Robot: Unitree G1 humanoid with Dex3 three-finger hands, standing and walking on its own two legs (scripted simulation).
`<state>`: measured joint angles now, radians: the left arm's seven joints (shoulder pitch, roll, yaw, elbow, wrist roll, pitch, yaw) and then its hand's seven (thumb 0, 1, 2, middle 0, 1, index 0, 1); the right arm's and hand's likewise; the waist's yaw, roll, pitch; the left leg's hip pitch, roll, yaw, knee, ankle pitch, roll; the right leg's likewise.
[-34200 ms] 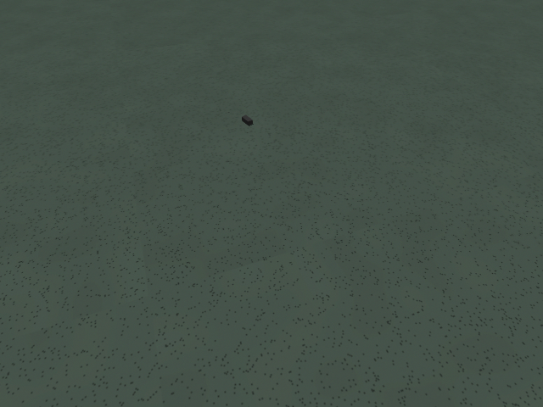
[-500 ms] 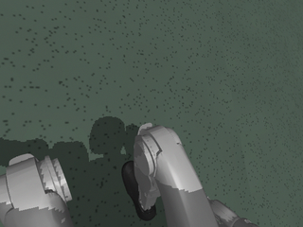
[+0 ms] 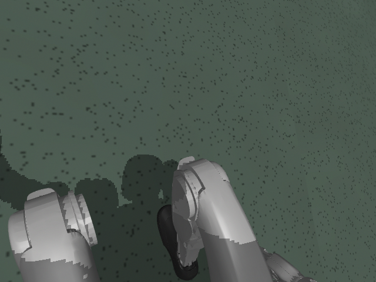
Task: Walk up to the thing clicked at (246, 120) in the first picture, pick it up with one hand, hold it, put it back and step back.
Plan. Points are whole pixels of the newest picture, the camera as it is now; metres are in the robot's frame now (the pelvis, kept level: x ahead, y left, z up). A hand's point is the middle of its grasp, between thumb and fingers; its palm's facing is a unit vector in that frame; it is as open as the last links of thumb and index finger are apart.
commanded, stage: withdraw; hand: left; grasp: from above
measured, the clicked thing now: out of the picture +0.41 +0.36 -0.28
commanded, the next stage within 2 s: home in 0.66 s
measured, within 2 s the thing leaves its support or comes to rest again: neither
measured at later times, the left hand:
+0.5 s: hand out of the picture +0.39 +0.35 -0.11, palm faces -0.47 -0.16 -0.87, open 12.5 cm
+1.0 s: hand out of the picture +0.39 +0.36 -0.04, palm faces -0.30 -0.21 -0.93, open 11.4 cm
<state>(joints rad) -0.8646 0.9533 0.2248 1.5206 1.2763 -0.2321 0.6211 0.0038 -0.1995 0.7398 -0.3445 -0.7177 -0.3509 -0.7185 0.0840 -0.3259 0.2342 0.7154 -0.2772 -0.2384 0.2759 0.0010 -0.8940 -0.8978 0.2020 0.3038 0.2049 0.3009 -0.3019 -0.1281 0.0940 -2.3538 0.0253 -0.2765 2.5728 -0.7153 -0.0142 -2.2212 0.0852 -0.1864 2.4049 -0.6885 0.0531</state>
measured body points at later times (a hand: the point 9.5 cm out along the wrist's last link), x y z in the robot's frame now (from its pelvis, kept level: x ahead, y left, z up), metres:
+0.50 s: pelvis -0.02 -0.02 +0.04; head +0.19 +0.09 +0.43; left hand +0.41 +0.36 -0.06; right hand +0.12 -0.28 -0.05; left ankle +0.06 +0.13 -0.26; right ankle +0.11 -0.12 -0.26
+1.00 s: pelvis +0.00 +0.00 +0.08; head +0.20 +0.07 +0.47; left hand +0.41 +0.37 +0.01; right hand +0.11 -0.24 -0.05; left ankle +0.06 +0.13 -0.26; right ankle +0.11 -0.12 -0.26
